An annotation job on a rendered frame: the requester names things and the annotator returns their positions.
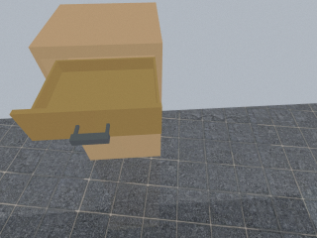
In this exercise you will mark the cabinet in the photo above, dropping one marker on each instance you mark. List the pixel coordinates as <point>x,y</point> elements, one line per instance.
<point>104,31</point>

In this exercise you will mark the handle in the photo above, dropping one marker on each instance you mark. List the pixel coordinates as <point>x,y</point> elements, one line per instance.
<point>89,138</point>

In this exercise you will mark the drawer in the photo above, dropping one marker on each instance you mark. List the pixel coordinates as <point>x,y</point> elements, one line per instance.
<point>91,93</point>

